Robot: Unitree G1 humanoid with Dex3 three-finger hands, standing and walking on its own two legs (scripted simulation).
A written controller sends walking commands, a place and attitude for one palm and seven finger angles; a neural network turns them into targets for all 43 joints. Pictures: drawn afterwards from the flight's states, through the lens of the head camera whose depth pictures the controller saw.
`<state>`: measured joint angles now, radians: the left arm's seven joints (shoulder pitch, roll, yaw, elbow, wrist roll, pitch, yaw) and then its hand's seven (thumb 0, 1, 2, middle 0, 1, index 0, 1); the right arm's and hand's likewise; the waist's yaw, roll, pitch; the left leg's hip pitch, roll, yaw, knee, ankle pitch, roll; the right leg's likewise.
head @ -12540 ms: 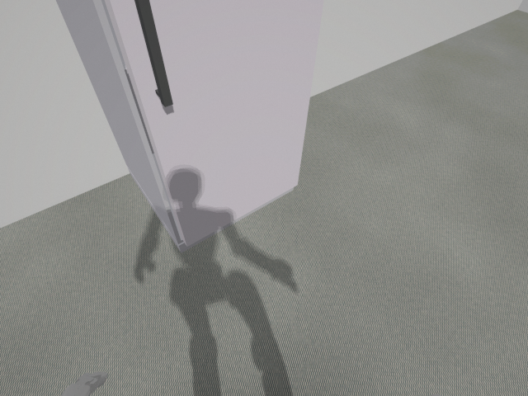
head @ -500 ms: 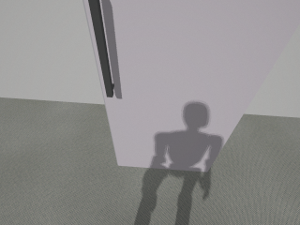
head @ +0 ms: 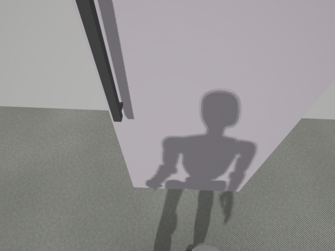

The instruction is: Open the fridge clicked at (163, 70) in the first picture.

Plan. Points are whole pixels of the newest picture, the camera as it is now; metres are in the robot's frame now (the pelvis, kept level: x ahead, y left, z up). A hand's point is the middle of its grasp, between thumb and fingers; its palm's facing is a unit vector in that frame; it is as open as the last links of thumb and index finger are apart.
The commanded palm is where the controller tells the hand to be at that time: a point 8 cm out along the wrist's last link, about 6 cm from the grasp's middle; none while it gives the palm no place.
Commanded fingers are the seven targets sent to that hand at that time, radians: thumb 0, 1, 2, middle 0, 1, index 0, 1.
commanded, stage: come to a stop and stand still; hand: left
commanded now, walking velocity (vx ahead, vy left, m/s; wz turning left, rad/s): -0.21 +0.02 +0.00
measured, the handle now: (106, 61) +0.47 +0.16 +0.20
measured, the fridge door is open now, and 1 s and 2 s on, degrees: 0 0 0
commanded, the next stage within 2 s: look again from close up in 1.68 s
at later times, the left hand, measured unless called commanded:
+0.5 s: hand out of the picture +0.03 +0.20 -0.17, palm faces +0.09 -0.97 -0.21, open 7.3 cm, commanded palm none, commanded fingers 0.00 0.90 0.90 -0.20 -0.30 -0.20 -0.30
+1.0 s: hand out of the picture +0.01 +0.23 -0.16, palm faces +0.04 -0.96 -0.29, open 7.4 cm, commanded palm none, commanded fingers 0.00 0.90 0.90 -0.20 -0.30 -0.20 -0.30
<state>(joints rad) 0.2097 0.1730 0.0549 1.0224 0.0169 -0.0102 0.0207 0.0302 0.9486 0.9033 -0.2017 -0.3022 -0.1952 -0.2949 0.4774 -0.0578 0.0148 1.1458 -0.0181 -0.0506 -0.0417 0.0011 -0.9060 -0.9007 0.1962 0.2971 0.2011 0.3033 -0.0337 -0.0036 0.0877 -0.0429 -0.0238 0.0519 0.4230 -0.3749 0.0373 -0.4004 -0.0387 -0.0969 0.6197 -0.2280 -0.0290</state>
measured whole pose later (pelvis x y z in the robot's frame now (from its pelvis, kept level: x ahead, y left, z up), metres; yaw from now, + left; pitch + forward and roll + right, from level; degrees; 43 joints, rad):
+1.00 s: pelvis -0.05 +0.00 +0.00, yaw +2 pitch -4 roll +0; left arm 0.27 0.27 0.02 0.97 0.02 0.00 0.02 0.01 0.90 0.90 -0.21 -0.30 -0.20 -0.30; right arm 0.28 -0.28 -0.04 0.98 -0.02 0.00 -0.01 0.01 -0.91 -0.90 0.20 0.30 0.20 0.30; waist -0.02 0.01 -0.01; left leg -0.25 0.04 0.10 0.53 -0.22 0.02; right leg -0.21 0.00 -0.06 0.52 -0.25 -0.02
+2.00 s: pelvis -0.03 +0.04 +0.01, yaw +2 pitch -2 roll +0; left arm 0.21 0.30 -0.01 1.07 0.02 0.00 0.01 0.01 0.90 0.90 -0.21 -0.30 -0.20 -0.30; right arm 0.14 -0.29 -0.01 1.08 0.00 -0.01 0.02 0.00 -0.90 -0.90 0.20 0.30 0.20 0.30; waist 0.00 -0.01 0.04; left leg -0.17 -0.03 0.11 0.36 -0.16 0.07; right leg -0.14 -0.06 -0.04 0.36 -0.18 0.04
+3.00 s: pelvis -0.01 +0.02 +0.01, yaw +2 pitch -2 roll +0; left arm 0.20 0.28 -0.01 1.10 0.02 -0.01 0.01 0.01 0.90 0.90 -0.21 -0.30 -0.20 -0.30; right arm 0.16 -0.28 0.00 1.13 0.00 -0.01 0.01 0.00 -0.90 -0.90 0.20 0.30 0.20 0.30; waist 0.00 -0.01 0.03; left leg -0.12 -0.01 0.11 0.31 -0.16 0.04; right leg -0.09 -0.03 -0.05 0.31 -0.19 0.02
